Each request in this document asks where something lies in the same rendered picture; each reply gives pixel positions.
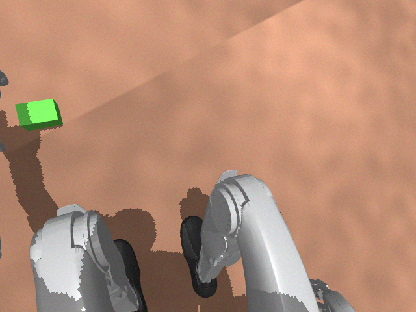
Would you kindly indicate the small box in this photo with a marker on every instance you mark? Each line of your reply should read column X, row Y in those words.
column 38, row 114

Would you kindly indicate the right robot foot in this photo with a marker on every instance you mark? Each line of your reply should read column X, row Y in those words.
column 191, row 245

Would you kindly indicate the left robot foot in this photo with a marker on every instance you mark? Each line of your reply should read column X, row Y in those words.
column 132, row 270

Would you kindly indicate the right robot hand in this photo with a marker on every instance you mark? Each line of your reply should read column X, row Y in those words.
column 333, row 300

